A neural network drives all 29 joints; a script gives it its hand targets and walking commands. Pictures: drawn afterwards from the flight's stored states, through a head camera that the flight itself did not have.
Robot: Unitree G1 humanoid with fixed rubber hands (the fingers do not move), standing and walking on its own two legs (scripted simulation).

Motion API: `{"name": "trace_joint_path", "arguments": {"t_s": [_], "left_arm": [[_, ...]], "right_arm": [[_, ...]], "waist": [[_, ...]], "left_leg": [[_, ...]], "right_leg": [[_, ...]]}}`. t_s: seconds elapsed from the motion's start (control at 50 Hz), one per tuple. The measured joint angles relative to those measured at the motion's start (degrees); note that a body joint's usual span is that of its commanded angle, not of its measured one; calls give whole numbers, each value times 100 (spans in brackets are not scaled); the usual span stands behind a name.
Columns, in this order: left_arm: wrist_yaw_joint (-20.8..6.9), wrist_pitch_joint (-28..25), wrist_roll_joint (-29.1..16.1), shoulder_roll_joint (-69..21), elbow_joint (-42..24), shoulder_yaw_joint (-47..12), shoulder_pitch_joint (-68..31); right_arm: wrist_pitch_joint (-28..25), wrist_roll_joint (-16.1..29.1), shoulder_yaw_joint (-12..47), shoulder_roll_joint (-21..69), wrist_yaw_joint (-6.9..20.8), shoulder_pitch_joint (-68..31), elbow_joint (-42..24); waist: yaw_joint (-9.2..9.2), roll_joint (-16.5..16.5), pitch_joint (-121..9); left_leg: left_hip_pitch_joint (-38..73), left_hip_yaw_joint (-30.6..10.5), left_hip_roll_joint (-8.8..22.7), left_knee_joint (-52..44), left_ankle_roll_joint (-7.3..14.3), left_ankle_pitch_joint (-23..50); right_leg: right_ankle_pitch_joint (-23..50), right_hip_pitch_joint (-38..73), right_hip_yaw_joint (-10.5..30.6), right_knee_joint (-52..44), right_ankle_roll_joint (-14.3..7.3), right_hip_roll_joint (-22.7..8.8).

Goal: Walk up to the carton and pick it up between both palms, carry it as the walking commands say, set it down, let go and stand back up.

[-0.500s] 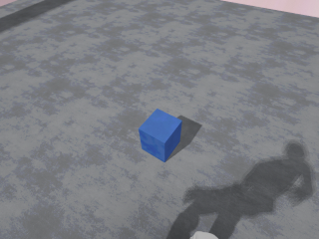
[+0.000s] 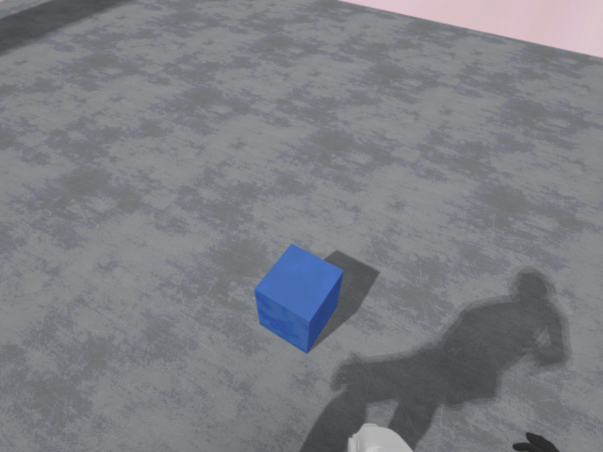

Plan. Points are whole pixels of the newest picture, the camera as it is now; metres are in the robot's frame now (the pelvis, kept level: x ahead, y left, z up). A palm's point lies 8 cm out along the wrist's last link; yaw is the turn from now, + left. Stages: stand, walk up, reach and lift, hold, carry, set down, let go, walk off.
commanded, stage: walk up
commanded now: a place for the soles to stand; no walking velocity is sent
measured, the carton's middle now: (299, 299) +0.67 +0.00 -0.63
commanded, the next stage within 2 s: none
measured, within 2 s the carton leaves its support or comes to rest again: neither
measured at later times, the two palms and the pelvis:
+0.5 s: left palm (81, 424) +0.19 +0.34 -0.13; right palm (506, 387) +0.22 -0.30 -0.11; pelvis +0.14 +0.01 -0.02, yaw +0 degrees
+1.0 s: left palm (124, 351) +0.29 +0.29 -0.10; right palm (491, 341) +0.29 -0.30 -0.10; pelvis +0.18 +0.00 +0.01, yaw +0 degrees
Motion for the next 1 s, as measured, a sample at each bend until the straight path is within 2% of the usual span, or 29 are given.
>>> {"name": "trace_joint_path", "arguments": {"t_s": [0.06, 0.1, 0.14, 0.18, 0.26, 0.3, 0.32, 0.34, 0.38, 0.42, 0.46, 0.5, 0.52, 0.54, 0.58, 0.66, 0.78, 1.0], "left_arm": [[-31, -78, 27, -9, -38, 58, 56], [29, -166, 49, -28, -92, 89, 101], [97, -200, 33, -46, -134, 59, 110], [152, -201, -12, -61, -160, 31, 115], [171, -119, 34, 3, -225, 2, 166], [171, -11, 44, 83, -232, -20, 182], [182, 45, 29, 112, -216, -21, 190], [208, 103, 9, 123, -167, -18, 166], [285, 196, -44, 133, -30, -40, 63], [338, 199, -92, 140, 84, -77, -48], [358, 150, -101, 107, 155, -85, -146], [361, 93, -76, 62, 203, -95, -225], [364, 70, -62, 54, 227, -98, -261], [366, 61, -44, 21, 275, -98, -328], [348, 84, -38, -34, 385, -144, -479], [329, 149, -71, -189, 581, -243, -823], [340, 157, -117, -286, 841, -323, -1192], [331, 223, -98, -367, 1205, -379, -1482]], "right_arm": [[87, -36, -40, -110, 27, 199, 23], [171, -15, -57, -178, 12, 245, 99], [209, 23, -30, -214, -40, 233, 176], [182, 54, -11, -236, -60, 200, 229], [117, 42, 3, -196, -11, 147, 253], [62, 32, -2, -181, -7, 152, 258], [24, 7, -14, -185, -32, 150, 261], [1, -24, -24, -175, -74, 125, 261], [-5, -33, -8, -102, -150, 46, 252], [18, -23, 47, -16, -206, -42, 254], [40, -4, 91, 47, -234, -116, 248], [61, 25, 136, 85, -252, -183, 260], [76, 49, 162, 105, -256, -222, 277], [100, 75, 180, 115, -260, -287, 315], [156, 129, 211, 164, -270, -418, 434], [172, 144, 280, 219, -291, -624, 701], [178, 166, 310, 318, -304, -992, 1130], [238, 145, 275, 295, -293, -1330, 1535]], "waist": [[-36, 136, -123], [19, 294, -156], [84, 387, -131], [125, 462, -56], [198, 416, 24], [230, 303, 37], [236, 239, 33], [235, 182, 40], [184, 111, 70], [129, 44, 116], [94, 29, 154], [94, 51, 184], [92, 38, 192], [84, 76, 226], [50, 92, 234], [49, 142, 181], [7, 163, 144], [28, 164, 92]], "left_leg": [[8, -65, 130, 363, -45, -411], [-242, -335, 170, 1192, -45, -828], [-623, -649, 34, 2059, -56, -852], [-906, -799, -14, 2324, -73, -722], [-1142, -644, 79, 1529, -111, -731], [-961, -547, 14, 798, -83, -364], [-915, -491, -40, 698, -76, 96], [-941, -435, -79, 829, -75, 203], [-931, -389, -99, 1017, -42, -43], [-826, -368, -100, 989, -18, -202], [-736, -361, -63, 938, -56, -249], [-677, -355, -4, 962, -103, -325], [-667, -346, 4, 1015, -134, -384], [-650, -367, 38, 1071, -166, -446], [-587, -382, 31, 1027, -220, -478], [-408, -378, 4, 727, -209, -411], [-58, -397, 31, 231, -261, -247], [556, -313, -13, -822, -311, 224]], "right_leg": [[320, 344, -93, -707, -23, 107], [670, 367, -159, -598, 40, 232], [433, 415, -198, -434, 8, 271], [270, 571, -247, -452, 17, 271], [51, 759, -279, -418, 57, 147], [-218, 754, -229, -137, 74, 12], [-405, 684, -163, 126, 38, -53], [-607, 561, -49, 450, -16, -65], [-971, 276, 205, 1118, -55, 95], [-1008, 102, 255, 1331, -78, 174], [-949, 61, 161, 1081, -102, 188], [-390, 209, 39, 416, -149, 197], [89, 325, 34, 56, -136, 189], [221, 371, 16, 17, -4, 209], [4, 404, 4, 78, 191, 191], [-102, 559, -9, -141, 284, 175], [69, 922, -57, -650, 229, 227], [464, 1439, -20, -1541, 216, 236]]}}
